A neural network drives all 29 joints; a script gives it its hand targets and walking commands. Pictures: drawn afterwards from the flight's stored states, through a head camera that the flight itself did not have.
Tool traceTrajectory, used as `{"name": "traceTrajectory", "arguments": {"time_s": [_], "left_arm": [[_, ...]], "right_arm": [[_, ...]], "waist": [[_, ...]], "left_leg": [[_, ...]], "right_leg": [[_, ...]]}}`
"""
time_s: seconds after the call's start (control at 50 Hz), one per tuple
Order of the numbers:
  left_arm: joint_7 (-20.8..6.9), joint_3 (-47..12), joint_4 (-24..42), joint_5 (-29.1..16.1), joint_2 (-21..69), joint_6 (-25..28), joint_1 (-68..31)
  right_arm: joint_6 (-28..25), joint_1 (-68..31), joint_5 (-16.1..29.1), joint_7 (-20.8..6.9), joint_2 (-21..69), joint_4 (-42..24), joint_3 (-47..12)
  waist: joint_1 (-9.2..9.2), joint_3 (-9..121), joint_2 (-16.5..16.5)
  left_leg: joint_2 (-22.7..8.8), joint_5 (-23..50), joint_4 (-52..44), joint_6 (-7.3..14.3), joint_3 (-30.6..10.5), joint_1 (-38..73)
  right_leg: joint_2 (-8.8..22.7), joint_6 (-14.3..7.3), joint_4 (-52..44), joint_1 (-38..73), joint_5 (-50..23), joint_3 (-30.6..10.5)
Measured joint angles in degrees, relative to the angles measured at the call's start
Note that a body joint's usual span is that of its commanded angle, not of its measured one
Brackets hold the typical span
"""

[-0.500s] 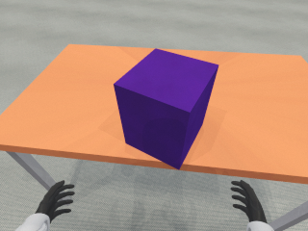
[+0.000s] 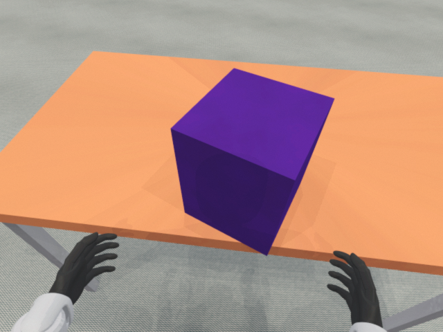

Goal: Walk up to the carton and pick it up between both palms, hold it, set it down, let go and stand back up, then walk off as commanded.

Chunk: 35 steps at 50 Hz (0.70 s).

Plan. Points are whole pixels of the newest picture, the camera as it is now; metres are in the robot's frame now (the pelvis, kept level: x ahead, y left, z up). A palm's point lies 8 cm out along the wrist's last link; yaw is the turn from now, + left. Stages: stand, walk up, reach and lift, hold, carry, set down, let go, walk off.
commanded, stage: reach and lift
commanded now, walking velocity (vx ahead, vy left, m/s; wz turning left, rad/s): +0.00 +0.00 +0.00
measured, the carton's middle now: (250, 162) +0.41 -0.03 +0.07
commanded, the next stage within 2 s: none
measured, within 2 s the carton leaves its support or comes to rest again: neither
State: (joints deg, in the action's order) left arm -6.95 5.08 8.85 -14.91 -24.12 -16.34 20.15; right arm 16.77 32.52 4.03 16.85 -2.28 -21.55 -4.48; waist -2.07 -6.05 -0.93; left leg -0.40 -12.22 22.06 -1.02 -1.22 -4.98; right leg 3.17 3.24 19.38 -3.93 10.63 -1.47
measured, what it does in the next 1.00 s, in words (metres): stands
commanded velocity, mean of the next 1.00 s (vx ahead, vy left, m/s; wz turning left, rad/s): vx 0.00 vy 0.00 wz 0.00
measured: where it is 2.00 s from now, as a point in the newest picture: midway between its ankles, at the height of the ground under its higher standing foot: outside the picture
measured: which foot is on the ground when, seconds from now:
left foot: down 0.00-1.00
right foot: down 0.00-1.00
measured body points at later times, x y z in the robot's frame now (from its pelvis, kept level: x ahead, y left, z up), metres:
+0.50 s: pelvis -0.01 +0.00 +0.00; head -0.01 +0.02 +0.45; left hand +0.21 +0.25 +0.07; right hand +0.18 -0.17 +0.08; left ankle +0.00 +0.12 -0.75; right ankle +0.01 -0.16 -0.75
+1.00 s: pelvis +0.01 +0.00 +0.00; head +0.01 +0.00 +0.45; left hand +0.29 +0.22 +0.10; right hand +0.25 -0.19 +0.11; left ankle +0.00 +0.12 -0.75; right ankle +0.01 -0.16 -0.75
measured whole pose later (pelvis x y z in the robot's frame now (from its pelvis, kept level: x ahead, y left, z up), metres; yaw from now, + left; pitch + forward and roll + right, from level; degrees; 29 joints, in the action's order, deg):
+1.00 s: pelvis +0.01 +0.00 +0.00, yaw +0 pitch -4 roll +0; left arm -8.1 3.6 12.8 -20.4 -25.7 -31.3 1.2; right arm 33.1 11.0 10.6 21.8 -3.1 -29.3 -1.3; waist 0.0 -3.9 0.3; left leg -0.6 -12.7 21.5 -0.3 -1.1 -5.0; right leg 3.0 3.3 18.3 -3.8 10.7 -1.5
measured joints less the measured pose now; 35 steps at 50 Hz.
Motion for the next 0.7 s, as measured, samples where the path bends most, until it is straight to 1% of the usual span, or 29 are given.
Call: {"name": "traceTrajectory", "arguments": {"time_s": [0.08,0.18,0.24,0.36,0.42,0.54,0.6,0.7], "left_arm": [[-0.53,0.0,0.87,-0.07,0.0,1.32,0.67],[-0.75,0.01,1.79,-0.14,0.0,2.97,2.0],[-0.76,0.0,2.36,-0.49,0.0,3.83,2.18],[-0.76,0.0,3.92,-2.84,-0.14,5.0,1.88],[-0.76,-0.02,3.9,-3.49,-0.85,4.0,0.6],[-0.76,-0.26,3.87,-5.46,-1.56,-1.37,-5.01],[-0.77,-0.97,3.89,-6.17,-1.55,-4.64,-8.16],[-0.75,-1.54,3.9,-6.54,-1.56,-9.25,-12.18]], "right_arm": [[-1.9,0.82,0.72,0.67,0.01,-0.56,-0.18],[-4.48,2.78,1.37,1.29,0.06,-2.95,-1.25],[-4.69,3.14,1.49,1.45,0.2,-4.27,-1.67],[-4.2,2.94,1.73,1.96,0.75,-7.4,-1.77],[-1.61,1.53,2.06,2.2,0.75,-8.37,-1.77],[6.86,-5.79,3.19,2.26,0.74,-8.47,-1.62],[10.19,-9.63,3.57,2.41,0.74,-8.49,-0.45],[13.81,-14.78,4.17,3.43,0.74,-8.51,2.34]], "waist": [[0.01,0.25,0.0],[0.01,0.25,0.0],[0.01,0.25,0.0],[0.01,0.76,0.0],[0.01,1.28,0.0],[0.01,1.82,0.23],[0.02,2.08,0.66],[0.37,2.18,1.3]], "left_leg": [[-0.01,-0.23,0.06,0.06,0.02,-0.13],[-0.02,-0.3,0.23,0.1,0.02,-0.22],[-0.01,-0.3,0.42,0.13,0.02,-0.29],[-0.02,-0.39,1.07,0.38,0.02,-0.54],[-0.02,-0.48,1.28,0.57,0.02,-0.58],[-0.16,-0.53,1.46,0.73,0.02,-0.52],[-0.17,-0.53,1.35,0.73,0.03,-0.48],[-0.19,-0.49,0.85,0.73,0.04,-0.27]], "right_leg": [[0.0,0.12,-0.4,0.08,-0.01,0.0],[0.0,0.25,-0.48,0.1,-0.05,0.0],[0.0,0.25,-0.48,0.12,-0.15,0.0],[-0.02,0.28,-0.4,0.14,-0.36,0.0],[-0.04,0.23,-0.29,0.13,-0.36,0.0],[-0.2,0.02,-0.01,0.13,-0.35,0.0],[-0.21,0.01,-0.01,0.12,-0.3,0.0],[-0.21,-0.02,-0.09,0.12,-0.11,0.0]]}}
